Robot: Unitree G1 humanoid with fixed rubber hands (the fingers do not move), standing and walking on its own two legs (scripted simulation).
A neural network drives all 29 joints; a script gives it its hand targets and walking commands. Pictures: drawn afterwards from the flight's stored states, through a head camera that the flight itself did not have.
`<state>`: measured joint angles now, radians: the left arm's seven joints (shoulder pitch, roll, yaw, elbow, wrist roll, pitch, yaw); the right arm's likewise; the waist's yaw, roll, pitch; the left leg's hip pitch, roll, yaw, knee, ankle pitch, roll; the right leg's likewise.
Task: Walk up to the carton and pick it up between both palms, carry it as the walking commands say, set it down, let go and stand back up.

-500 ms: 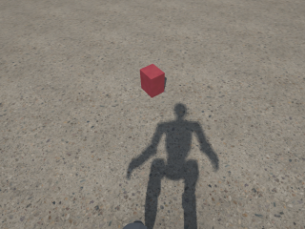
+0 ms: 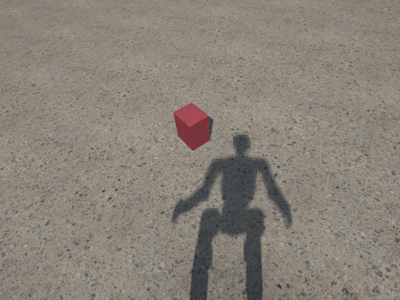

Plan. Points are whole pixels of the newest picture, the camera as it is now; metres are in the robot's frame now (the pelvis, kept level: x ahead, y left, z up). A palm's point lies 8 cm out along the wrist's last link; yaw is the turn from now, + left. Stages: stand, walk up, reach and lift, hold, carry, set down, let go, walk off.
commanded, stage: walk up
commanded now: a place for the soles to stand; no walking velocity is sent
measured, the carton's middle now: (192, 126) +1.22 +0.15 -0.64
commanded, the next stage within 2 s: none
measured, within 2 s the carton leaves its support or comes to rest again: neither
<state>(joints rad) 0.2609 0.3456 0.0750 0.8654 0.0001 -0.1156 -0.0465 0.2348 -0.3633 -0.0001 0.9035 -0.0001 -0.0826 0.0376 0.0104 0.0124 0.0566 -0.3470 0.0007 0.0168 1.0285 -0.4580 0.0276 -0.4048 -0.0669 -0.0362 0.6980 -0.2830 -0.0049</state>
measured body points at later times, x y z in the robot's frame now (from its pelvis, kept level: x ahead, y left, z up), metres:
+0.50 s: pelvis +0.16 +0.04 +0.00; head +0.19 +0.06 +0.45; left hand +0.28 +0.34 -0.12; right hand +0.24 -0.26 -0.11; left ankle +0.21 +0.14 -0.72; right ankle +0.17 -0.09 -0.67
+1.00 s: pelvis +0.32 +0.03 +0.00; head +0.34 +0.00 +0.45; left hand +0.34 +0.34 -0.10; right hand +0.40 -0.26 -0.14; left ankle +0.41 +0.16 -0.69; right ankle +0.29 -0.11 -0.72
